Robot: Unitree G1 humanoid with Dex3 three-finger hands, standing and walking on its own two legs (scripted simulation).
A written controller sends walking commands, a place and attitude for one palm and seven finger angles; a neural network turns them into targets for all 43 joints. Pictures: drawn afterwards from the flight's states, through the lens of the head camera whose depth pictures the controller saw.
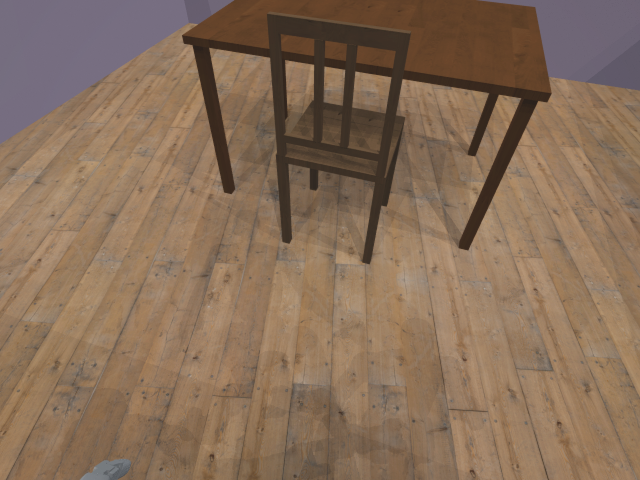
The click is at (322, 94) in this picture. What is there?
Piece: chair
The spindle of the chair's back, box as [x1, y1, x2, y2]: [313, 39, 324, 142]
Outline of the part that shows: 314,39 313,140 320,142 322,134 324,41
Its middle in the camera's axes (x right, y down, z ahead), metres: -0.01 -0.42 +1.13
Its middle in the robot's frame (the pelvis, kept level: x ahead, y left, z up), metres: +1.12 +0.06 -0.07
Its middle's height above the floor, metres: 0.69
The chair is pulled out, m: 0.00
